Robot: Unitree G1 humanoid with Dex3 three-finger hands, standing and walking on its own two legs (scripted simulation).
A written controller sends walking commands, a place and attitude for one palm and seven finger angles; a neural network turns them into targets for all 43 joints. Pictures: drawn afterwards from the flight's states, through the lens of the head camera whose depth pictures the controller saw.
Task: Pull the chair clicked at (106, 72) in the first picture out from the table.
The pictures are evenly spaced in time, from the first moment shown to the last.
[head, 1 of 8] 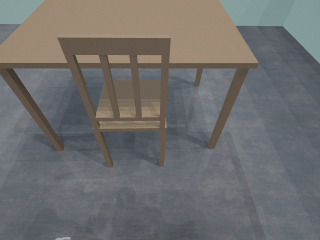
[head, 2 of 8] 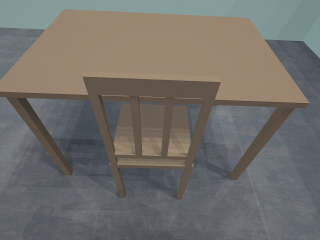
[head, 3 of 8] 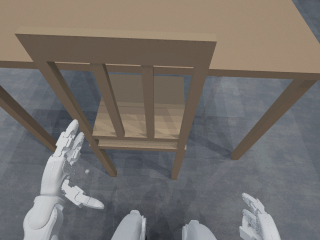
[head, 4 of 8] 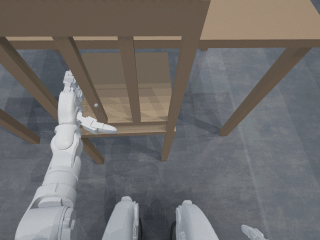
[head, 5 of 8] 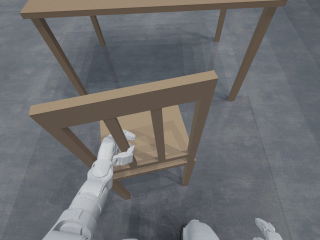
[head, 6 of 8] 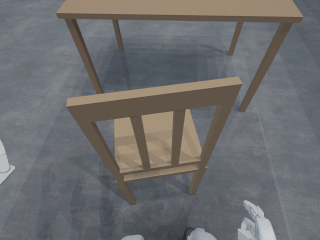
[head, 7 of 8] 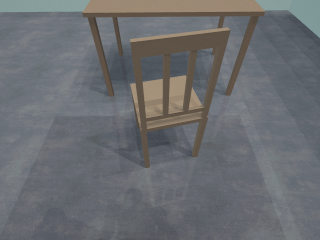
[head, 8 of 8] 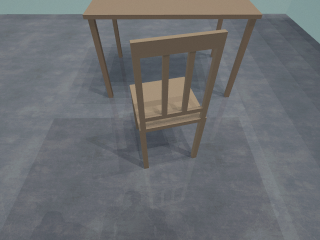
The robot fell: no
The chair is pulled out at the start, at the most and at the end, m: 0.00 0.57 0.57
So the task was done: yes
